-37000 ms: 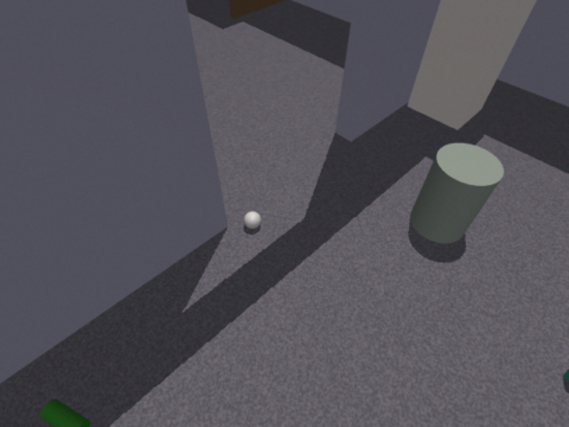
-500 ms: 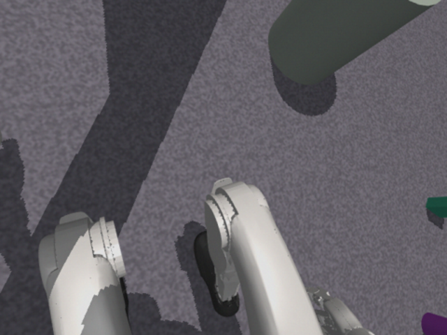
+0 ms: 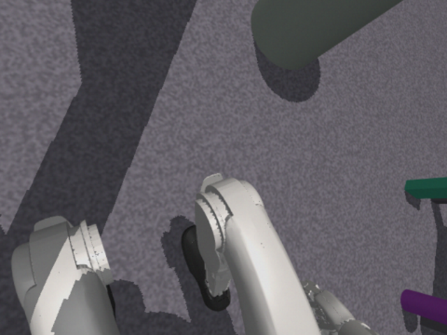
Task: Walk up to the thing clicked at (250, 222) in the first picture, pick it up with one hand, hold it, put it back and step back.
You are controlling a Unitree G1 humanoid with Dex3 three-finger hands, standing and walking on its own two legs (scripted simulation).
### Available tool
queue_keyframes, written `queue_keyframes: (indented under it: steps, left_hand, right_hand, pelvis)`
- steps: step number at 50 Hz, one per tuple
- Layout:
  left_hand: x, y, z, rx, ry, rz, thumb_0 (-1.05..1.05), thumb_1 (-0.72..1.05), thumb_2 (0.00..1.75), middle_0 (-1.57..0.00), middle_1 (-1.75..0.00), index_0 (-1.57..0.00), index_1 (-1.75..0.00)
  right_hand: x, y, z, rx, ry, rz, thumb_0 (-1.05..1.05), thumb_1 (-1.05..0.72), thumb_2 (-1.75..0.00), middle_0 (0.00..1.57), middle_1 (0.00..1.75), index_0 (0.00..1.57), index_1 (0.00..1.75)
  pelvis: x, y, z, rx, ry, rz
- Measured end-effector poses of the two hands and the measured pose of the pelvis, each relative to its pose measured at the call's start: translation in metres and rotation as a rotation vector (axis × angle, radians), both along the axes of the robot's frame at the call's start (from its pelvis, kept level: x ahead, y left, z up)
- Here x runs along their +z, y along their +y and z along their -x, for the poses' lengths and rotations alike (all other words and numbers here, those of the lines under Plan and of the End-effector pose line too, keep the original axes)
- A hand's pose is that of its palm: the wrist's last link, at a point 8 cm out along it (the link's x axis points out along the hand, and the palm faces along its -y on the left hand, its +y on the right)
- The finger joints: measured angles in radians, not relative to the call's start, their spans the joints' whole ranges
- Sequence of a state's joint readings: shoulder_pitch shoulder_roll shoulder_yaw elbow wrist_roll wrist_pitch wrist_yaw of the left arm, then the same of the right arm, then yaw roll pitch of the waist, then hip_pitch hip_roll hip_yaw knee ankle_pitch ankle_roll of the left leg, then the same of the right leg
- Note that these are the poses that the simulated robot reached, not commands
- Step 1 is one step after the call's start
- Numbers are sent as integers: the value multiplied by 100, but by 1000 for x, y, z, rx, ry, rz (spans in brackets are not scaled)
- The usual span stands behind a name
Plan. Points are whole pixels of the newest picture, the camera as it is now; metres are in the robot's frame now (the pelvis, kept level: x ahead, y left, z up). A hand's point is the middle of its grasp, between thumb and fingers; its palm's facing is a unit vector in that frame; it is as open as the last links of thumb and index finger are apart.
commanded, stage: rest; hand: left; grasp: from above
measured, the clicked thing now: out of the picture +0.46 +0.33 -0.23
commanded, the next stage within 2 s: open in 1.28 s
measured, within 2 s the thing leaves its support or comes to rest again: rests again in 0.90 s
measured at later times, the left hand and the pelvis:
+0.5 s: hand out of the picture +0.44 +0.32 -0.24, palm faces -0.46 -0.14 -0.88, open 9.8 cm; pelvis +0.00 +0.00 +0.00, yaw -1 degrees
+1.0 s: hand out of the picture +0.45 +0.32 -0.26, palm faces -0.46 -0.14 -0.88, open 9.8 cm; pelvis +0.00 +0.00 +0.00, yaw -3 degrees
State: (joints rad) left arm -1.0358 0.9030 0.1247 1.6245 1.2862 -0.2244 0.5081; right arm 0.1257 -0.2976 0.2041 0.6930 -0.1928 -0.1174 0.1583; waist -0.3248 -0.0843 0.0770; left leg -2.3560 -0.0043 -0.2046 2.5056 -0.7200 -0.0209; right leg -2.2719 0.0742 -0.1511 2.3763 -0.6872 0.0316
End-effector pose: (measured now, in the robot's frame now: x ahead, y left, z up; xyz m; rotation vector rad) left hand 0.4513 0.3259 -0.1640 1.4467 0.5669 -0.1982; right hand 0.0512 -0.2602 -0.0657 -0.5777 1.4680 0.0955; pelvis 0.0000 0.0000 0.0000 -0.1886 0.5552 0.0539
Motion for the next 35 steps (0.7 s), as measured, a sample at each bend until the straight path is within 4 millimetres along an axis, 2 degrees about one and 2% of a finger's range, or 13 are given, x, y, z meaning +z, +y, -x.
queue_keyframes:
  steps: [21,35]
  left_hand:
    - [-14,-1,1,13,-4,2,-1,0,59,-65,-78,-64,-73]
    - [-23,-5,-2,10,-10,4,0,1,58,-66,-77,-65,-72]
  right_hand:
    - [7,8,-2,52,-14,-20,0,-91,-90,20,30,20,30]
    - [12,12,4,79,-2,-30,0,-91,-90,20,30,20,30]
  pelvis:
    - [-1,3,2,-10,-24,21]
    - [-2,4,4,-17,-38,32]
